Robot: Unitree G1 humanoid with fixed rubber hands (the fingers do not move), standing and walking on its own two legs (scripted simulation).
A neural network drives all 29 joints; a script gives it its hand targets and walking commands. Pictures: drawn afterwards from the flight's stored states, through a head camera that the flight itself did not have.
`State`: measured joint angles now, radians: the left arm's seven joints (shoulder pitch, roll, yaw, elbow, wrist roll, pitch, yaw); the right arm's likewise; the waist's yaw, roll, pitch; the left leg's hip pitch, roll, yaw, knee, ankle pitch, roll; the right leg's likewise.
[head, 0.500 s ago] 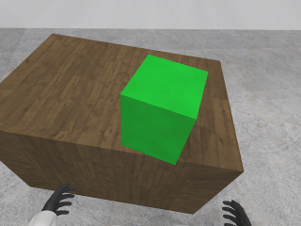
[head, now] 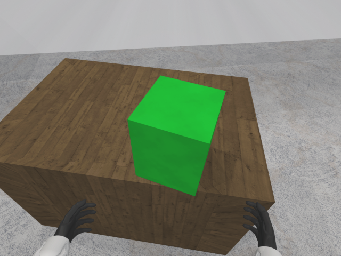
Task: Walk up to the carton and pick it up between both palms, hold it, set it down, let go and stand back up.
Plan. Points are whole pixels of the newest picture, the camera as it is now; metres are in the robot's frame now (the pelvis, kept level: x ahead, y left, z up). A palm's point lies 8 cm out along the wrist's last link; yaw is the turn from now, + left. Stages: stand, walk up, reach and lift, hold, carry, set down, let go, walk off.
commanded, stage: reach and lift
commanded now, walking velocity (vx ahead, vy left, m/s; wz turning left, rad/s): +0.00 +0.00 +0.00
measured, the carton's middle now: (177, 136) +0.46 -0.02 +0.00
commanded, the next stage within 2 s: none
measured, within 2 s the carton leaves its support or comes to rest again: neither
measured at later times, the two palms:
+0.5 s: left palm (71, 208) +0.25 +0.24 -0.02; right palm (245, 226) +0.19 -0.16 +0.00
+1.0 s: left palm (74, 194) +0.27 +0.23 +0.02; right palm (244, 197) +0.24 -0.16 +0.04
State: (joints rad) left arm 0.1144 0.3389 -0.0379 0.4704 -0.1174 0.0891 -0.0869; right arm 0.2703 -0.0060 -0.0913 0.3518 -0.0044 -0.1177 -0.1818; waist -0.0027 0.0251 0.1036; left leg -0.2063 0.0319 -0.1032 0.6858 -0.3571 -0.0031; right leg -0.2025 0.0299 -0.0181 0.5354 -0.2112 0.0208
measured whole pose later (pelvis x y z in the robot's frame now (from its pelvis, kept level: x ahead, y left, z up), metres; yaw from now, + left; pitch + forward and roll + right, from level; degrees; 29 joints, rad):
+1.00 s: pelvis +0.04 +0.02 +0.01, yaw +0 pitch -3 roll -5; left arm 0.20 0.35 -0.09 0.02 -0.20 0.09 -0.08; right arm 0.31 0.00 0.01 0.04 0.00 -0.16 -0.27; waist 0.00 0.02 0.11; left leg -0.20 0.03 -0.10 0.64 -0.39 -0.01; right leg -0.15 0.03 -0.02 0.40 -0.19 0.04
